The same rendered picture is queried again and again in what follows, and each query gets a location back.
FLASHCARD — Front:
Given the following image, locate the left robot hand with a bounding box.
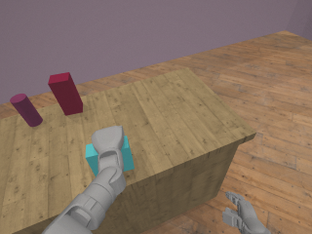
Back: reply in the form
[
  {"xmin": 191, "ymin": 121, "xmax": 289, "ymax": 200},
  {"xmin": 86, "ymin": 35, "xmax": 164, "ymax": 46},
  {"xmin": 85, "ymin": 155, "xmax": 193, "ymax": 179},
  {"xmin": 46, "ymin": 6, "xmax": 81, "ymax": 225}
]
[{"xmin": 91, "ymin": 125, "xmax": 125, "ymax": 154}]

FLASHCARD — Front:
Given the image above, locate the sponge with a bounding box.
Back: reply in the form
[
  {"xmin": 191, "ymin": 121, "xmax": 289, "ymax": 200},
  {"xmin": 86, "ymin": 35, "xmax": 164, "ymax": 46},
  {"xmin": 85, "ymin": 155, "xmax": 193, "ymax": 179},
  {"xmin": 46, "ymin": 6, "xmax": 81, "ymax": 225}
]
[{"xmin": 85, "ymin": 136, "xmax": 135, "ymax": 176}]

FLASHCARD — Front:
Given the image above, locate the robot right forearm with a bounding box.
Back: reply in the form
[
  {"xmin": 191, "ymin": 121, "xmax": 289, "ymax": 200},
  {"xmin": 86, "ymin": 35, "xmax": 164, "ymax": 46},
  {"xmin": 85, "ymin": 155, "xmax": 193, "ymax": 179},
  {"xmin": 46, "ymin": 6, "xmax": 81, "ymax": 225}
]
[{"xmin": 241, "ymin": 217, "xmax": 271, "ymax": 234}]

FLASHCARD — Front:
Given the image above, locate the left robot upper arm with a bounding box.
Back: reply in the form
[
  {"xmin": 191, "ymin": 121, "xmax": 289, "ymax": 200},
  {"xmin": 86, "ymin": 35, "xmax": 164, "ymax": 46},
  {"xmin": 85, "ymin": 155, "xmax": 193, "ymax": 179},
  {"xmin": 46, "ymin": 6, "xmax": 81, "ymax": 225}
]
[{"xmin": 47, "ymin": 214, "xmax": 93, "ymax": 234}]

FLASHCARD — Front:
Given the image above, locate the right robot hand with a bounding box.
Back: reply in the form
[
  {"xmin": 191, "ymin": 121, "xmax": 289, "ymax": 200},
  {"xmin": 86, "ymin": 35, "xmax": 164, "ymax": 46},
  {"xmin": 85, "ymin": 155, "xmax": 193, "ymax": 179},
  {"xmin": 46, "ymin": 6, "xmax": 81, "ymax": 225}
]
[{"xmin": 222, "ymin": 191, "xmax": 258, "ymax": 234}]

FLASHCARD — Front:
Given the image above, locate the table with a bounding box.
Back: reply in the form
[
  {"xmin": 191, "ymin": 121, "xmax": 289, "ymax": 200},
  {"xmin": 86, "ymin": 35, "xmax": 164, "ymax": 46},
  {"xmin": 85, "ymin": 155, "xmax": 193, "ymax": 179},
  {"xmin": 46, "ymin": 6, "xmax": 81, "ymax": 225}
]
[{"xmin": 0, "ymin": 67, "xmax": 256, "ymax": 234}]

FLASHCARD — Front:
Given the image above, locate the robot left forearm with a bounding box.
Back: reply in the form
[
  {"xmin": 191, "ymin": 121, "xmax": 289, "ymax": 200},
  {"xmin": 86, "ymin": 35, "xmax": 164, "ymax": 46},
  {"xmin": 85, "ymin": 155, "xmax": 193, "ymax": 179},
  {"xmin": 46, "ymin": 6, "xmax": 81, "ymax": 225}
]
[{"xmin": 41, "ymin": 147, "xmax": 127, "ymax": 234}]

